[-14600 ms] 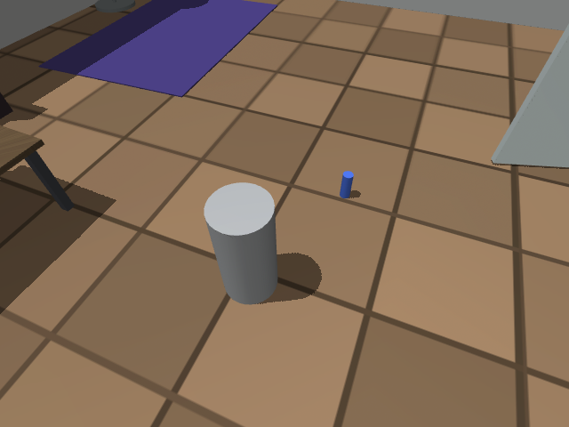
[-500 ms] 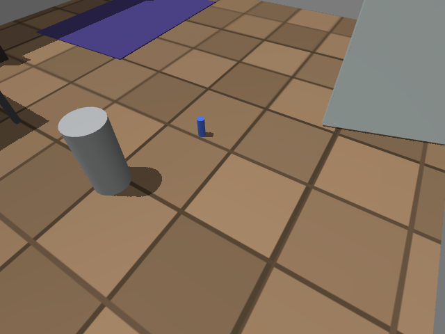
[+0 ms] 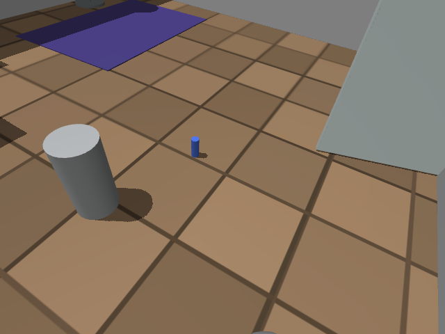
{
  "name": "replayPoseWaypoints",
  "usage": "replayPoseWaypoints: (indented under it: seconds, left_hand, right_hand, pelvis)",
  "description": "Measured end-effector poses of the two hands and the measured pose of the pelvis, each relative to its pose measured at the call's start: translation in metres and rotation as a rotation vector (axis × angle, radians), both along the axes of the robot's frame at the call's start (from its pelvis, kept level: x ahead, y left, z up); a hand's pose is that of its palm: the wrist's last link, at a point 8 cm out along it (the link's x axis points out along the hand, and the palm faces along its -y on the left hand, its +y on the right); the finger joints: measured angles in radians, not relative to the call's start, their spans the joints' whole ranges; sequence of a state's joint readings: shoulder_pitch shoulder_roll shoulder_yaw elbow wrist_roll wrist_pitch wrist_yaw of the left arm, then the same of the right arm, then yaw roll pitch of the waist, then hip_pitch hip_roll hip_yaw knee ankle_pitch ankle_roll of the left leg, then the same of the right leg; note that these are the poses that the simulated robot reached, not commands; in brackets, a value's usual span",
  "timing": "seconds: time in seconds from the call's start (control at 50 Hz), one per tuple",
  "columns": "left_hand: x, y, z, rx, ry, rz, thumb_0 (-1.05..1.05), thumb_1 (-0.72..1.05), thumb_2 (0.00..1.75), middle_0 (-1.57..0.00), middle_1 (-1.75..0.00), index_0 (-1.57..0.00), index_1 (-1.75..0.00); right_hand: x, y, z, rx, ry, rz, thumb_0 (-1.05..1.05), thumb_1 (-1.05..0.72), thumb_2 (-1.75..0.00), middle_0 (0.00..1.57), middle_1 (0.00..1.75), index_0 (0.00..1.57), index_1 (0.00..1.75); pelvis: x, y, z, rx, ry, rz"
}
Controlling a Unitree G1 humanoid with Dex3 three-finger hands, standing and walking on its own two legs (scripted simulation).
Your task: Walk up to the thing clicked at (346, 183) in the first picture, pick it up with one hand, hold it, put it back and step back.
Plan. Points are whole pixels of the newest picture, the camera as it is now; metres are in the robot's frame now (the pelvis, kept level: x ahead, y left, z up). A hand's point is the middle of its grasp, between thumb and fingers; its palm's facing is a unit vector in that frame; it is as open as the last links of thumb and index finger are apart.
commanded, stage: walk up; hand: left
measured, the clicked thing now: (195, 147) +1.33 +0.11 -0.70
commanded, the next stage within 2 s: none
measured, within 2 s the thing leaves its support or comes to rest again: neither
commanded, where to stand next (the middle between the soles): +1.01 -0.11 m, yaw -2 degrees
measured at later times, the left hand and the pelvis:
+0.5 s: hand (143, 235) +0.37 +0.18 -0.11, palm faces -0.05 -0.92 -0.39, open 7.4 cm; pelvis +0.25 -0.08 +0.00, yaw -3 degrees
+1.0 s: hand (148, 185) +0.55 +0.21 -0.15, palm faces -0.09 -0.94 -0.34, open 7.4 cm; pelvis +0.50 -0.06 +0.00, yaw -3 degrees
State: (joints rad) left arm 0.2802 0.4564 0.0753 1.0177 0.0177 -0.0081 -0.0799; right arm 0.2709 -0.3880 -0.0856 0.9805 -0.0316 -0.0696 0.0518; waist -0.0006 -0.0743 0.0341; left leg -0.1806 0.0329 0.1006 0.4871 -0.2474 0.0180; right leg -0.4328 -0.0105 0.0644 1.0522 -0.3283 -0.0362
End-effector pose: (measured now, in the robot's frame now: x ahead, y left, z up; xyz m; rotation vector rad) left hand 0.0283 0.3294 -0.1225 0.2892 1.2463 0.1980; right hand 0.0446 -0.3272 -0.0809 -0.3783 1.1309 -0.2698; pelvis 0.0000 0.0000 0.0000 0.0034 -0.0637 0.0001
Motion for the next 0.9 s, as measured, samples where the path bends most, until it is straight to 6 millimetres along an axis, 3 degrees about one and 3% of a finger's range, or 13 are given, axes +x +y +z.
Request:
replayPoseWaypoints:
  seconds: [0.12, 0.22, 0.34, 0.4, 0.52, 0.66, 0.8, 0.9]
  left_hand:
    - [0.075, -0.007, 0.015, -0.004, -0.033, -0.063, 0.01, 0.91, 0.89, -0.20, -0.30, -0.20, -0.29]
    - [0.149, -0.022, 0.023, 0.026, -0.041, -0.112, 0.01, 0.91, 0.89, -0.20, -0.30, -0.20, -0.30]
    - [0.259, -0.062, 0.023, 0.071, -0.123, -0.157, 0.01, 0.91, 0.90, -0.20, -0.30, -0.20, -0.30]
    - [0.300, -0.083, 0.031, 0.071, -0.205, -0.154, 0.01, 0.91, 0.89, -0.20, -0.30, -0.20, -0.30]
    - [0.332, -0.104, 0.047, 0.064, -0.207, -0.120, 0.00, 0.90, 0.89, -0.21, -0.30, -0.20, -0.30]
    - [0.356, -0.098, 0.039, 0.060, -0.114, -0.097, 0.00, 0.90, 0.89, -0.21, -0.30, -0.21, -0.30]
    - [0.399, -0.074, 0.008, 0.046, -0.031, -0.046, 0.00, 0.90, 0.89, -0.21, -0.30, -0.21, -0.30]
    - [0.449, -0.069, -0.006, 0.034, 0.029, -0.042, 0.01, 0.91, 0.89, -0.20, -0.30, -0.20, -0.30]
  right_hand:
    - [0.020, 0.006, -0.008, 0.046, 0.037, -0.032, 0.00, -0.90, -0.90, 0.21, 0.30, 0.21, 0.30]
    - [0.052, -0.006, -0.025, 0.083, 0.070, -0.061, 0.00, -0.89, -0.90, 0.21, 0.31, 0.21, 0.30]
    - [0.111, -0.039, -0.062, 0.104, 0.121, -0.080, 0.00, -0.90, -0.90, 0.21, 0.30, 0.21, 0.30]
    - [0.153, -0.049, -0.064, 0.119, 0.127, -0.059, 0.01, -0.90, -0.90, 0.21, 0.30, 0.20, 0.30]
    - [0.252, -0.066, -0.039, 0.119, 0.014, -0.001, 0.01, -0.90, -0.90, 0.21, 0.30, 0.20, 0.30]
    - [0.342, -0.078, -0.021, 0.088, -0.020, 0.034, 0.00, -0.90, -0.90, 0.20, 0.30, 0.20, 0.30]
    - [0.439, -0.064, -0.023, 0.050, 0.008, 0.095, 0.01, -0.90, -0.90, 0.20, 0.30, 0.20, 0.30]
    - [0.504, -0.046, -0.017, 0.038, -0.072, 0.105, 0.00, -0.90, -0.90, 0.21, 0.30, 0.20, 0.30]
  pelvis:
    - [0.049, -0.003, 0.006, 0.018, 0.003, -0.021]
    - [0.100, -0.017, -0.001, 0.038, 0.014, -0.043]
    - [0.173, -0.048, -0.021, 0.010, 0.025, -0.053]
    - [0.201, -0.063, -0.019, 0.022, 0.019, -0.053]
    - [0.256, -0.077, 0.001, 0.030, 0.012, -0.063]
    - [0.324, -0.081, 0.004, -0.008, 0.029, -0.056]
    - [0.404, -0.070, -0.013, -0.036, 0.048, -0.035]
    - [0.455, -0.059, -0.015, -0.007, 0.044, -0.044]
